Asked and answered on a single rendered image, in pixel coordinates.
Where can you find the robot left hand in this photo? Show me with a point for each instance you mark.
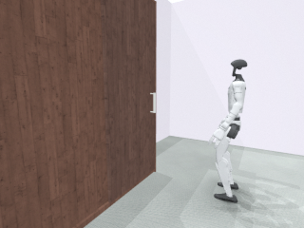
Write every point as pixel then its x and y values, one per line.
pixel 219 135

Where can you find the left robot shin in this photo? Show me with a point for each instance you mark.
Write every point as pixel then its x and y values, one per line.
pixel 224 175

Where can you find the handle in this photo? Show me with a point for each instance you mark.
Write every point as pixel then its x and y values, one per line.
pixel 154 102

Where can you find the wardrobe door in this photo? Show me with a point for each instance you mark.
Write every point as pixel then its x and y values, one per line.
pixel 53 162
pixel 129 64

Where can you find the robot left upper arm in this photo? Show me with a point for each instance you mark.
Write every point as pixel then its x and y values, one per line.
pixel 237 88

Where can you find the robot left forearm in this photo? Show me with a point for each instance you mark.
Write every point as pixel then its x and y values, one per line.
pixel 232 115

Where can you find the robot head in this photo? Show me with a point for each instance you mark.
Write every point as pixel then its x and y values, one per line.
pixel 238 64

